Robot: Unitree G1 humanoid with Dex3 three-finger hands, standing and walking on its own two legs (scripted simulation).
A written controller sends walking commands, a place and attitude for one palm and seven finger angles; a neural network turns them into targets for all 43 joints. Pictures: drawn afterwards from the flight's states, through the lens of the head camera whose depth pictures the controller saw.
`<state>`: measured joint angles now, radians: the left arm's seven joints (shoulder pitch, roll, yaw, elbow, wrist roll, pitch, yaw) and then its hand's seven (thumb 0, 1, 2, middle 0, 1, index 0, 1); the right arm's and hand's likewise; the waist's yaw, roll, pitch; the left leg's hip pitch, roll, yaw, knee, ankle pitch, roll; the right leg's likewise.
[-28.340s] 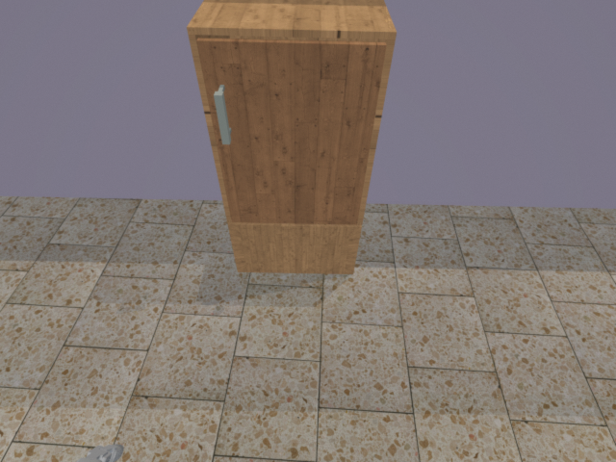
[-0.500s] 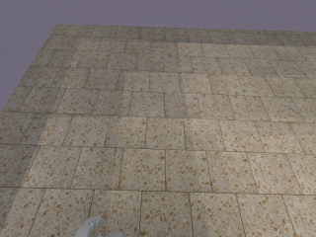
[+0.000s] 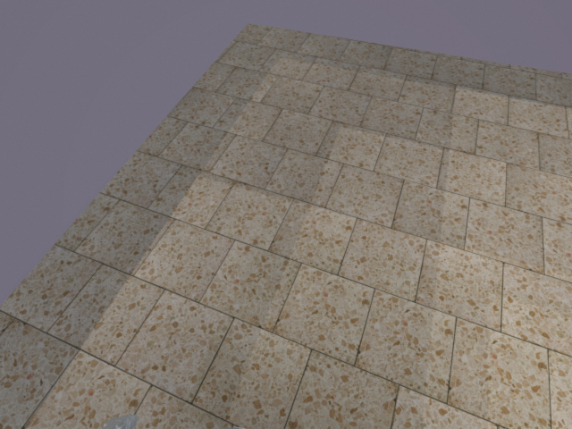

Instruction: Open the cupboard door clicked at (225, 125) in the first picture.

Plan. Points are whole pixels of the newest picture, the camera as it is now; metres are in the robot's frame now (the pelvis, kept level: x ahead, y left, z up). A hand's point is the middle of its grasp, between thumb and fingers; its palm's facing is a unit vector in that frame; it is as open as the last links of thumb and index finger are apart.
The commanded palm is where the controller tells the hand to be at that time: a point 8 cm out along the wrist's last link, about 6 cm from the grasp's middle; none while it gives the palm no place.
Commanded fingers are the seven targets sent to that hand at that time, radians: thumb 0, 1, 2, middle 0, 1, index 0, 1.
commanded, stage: turn to face it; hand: left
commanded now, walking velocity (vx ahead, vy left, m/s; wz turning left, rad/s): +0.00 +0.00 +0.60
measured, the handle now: out of the picture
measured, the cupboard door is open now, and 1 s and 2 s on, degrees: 43 43 43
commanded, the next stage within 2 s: none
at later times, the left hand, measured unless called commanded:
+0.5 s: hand out of the picture -0.04 +0.19 -0.18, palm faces +0.38 -0.89 -0.24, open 7.3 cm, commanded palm none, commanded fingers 0.00 0.90 0.90 -0.20 -0.30 -0.20 -0.30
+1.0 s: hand out of the picture -0.02 +0.13 -0.14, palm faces +0.57 -0.77 -0.28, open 7.3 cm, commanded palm none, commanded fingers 0.00 0.90 0.90 -0.20 -0.30 -0.20 -0.30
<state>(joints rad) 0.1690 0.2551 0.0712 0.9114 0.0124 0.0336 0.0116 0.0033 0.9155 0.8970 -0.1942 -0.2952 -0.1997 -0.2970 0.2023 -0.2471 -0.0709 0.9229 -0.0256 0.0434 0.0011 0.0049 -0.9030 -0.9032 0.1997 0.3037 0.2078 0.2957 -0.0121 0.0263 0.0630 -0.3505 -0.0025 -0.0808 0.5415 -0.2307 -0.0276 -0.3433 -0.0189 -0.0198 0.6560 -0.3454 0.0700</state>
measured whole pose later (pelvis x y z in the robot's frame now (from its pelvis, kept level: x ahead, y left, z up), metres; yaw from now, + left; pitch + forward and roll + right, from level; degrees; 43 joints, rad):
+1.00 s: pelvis +0.02 -0.08 +0.01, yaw +38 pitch +0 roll +3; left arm 0.19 0.18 0.03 0.87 0.02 0.01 0.02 0.00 0.91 0.90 -0.20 -0.30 -0.21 -0.30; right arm 0.19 -0.27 -0.09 0.95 -0.02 0.09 0.03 0.01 -0.91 -0.90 0.20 0.30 0.20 0.29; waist -0.04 0.02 0.10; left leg -0.52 0.01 0.01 1.14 -0.42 -0.07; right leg -0.21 -0.09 -0.13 0.52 -0.31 -0.01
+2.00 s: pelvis +0.05 -0.10 +0.01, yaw +74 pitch -1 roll +2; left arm 0.23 0.19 0.03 0.88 0.03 0.00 0.02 0.00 0.92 0.90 -0.20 -0.30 -0.21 -0.30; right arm 0.15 -0.26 -0.08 0.95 -0.02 0.09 0.03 0.01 -0.91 -0.90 0.19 0.30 0.20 0.29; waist -0.01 -0.03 0.12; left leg -0.44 0.03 0.05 0.89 -0.43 -0.08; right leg -0.15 -0.11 -0.19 0.52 -0.35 0.00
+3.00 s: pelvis +0.08 -0.08 +0.00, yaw +110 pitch -1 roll +2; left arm 0.29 0.20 0.04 0.92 0.03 0.00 0.02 0.00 0.92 0.90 -0.20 -0.30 -0.21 -0.30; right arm 0.10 -0.25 -0.07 0.96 -0.02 0.09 0.02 0.01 -0.91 -0.90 0.19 0.30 0.20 0.29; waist 0.02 -0.02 0.11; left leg -0.38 0.02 0.05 0.82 -0.44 -0.06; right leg -0.16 -0.11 -0.23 0.53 -0.35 -0.01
